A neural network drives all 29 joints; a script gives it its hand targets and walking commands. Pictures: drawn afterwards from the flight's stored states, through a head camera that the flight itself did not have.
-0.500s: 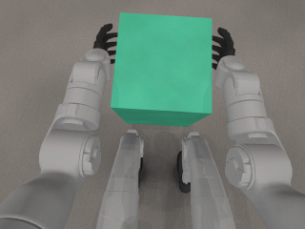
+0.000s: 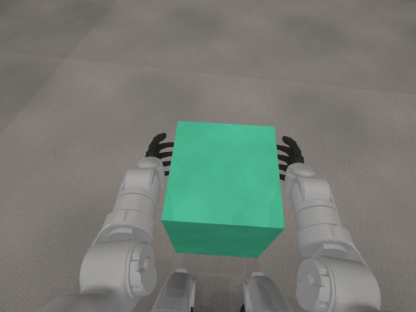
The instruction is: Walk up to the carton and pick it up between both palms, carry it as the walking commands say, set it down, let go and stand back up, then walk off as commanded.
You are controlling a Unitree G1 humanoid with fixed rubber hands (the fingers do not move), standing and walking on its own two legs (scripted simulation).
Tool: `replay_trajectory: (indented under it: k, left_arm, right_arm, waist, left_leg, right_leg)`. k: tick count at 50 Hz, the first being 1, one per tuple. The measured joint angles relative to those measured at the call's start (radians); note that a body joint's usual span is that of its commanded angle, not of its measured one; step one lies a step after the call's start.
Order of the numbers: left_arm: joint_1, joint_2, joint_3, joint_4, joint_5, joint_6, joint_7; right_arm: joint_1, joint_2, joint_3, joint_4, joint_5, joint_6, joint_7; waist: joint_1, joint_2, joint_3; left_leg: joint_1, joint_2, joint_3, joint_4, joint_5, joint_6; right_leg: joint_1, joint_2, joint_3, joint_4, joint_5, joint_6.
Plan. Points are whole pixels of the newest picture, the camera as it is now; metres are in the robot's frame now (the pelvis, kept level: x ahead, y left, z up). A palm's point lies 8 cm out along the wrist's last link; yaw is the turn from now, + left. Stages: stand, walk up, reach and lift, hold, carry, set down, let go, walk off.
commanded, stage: reach and lift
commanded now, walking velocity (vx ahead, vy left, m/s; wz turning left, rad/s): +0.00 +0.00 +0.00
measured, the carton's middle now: (220, 195) +0.37 +0.01 -0.05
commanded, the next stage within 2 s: hold in 1.92 s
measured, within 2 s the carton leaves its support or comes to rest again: neither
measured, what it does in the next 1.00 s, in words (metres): stands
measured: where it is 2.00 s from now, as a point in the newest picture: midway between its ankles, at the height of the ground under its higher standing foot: outside the picture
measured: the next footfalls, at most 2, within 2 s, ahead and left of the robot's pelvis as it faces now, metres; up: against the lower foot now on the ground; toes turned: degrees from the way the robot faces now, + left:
none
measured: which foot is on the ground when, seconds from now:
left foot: down 0.00-1.00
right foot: down 0.00-1.00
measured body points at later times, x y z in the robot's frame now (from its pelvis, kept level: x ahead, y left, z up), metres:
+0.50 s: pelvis +0.04 +0.00 +0.05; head +0.00 +0.00 +0.50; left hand +0.38 +0.15 +0.08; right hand +0.37 -0.14 +0.08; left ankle +0.08 +0.13 -0.64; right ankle +0.08 -0.13 -0.64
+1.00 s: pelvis +0.01 +0.00 +0.05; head -0.05 -0.01 +0.50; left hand +0.36 +0.14 +0.12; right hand +0.36 -0.15 +0.12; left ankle +0.08 +0.13 -0.64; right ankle +0.08 -0.13 -0.64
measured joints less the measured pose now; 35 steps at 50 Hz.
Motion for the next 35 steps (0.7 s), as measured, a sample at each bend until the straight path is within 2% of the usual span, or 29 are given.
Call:
replay_trajectory:
  k: [4,11,15,23,35]
  left_arm:
    - [0.042,-0.008,-0.012,0.0,0.006,0.0,-0.003]
    - [0.191,-0.008,-0.137,-0.04,0.006,0.028,-0.007]
    - [0.247,-0.009,-0.171,-0.075,0.006,0.062,-0.01]
    - [0.264,-0.019,-0.167,-0.104,0.006,0.105,-0.013]
    - [0.248,-0.024,-0.132,-0.114,0.006,0.174,-0.02]
  right_arm:
    - [0.04,0.011,0.0,0.0,-0.001,0.0,0.0]
    - [0.174,0.021,0.06,-0.013,0.002,0.015,0.005]
    - [0.217,0.026,0.079,-0.026,0.002,0.039,0.008]
    - [0.234,0.026,0.088,-0.068,0.002,0.097,0.012]
    - [0.201,0.024,0.09,-0.079,0.002,0.185,0.006]
  waist:
    - [-0.002,0.0,0.002]
    - [0.009,0.001,-0.069]
    - [0.002,0.005,-0.091]
    - [-0.016,0.01,-0.078]
    - [0.004,0.011,-0.032]
  left_leg:
    - [0.076,0.0,0.0,-0.058,0.003,0.0]
    - [0.195,0.0,0.0,-0.162,0.006,0.0]
    - [0.265,0.0,-0.001,-0.201,0.007,0.0]
    - [0.365,0.0,-0.001,-0.243,0.021,0.0]
    - [0.445,0.0,-0.001,-0.255,0.046,0.0]
  right_leg:
    - [0.076,-0.002,0.0,-0.057,0.001,-0.001]
    - [0.195,-0.005,0.0,-0.158,0.002,-0.002]
    - [0.266,-0.006,0.0,-0.198,0.003,-0.003]
    - [0.367,-0.007,0.0,-0.241,0.018,-0.003]
    - [0.446,-0.007,0.0,-0.251,0.042,-0.003]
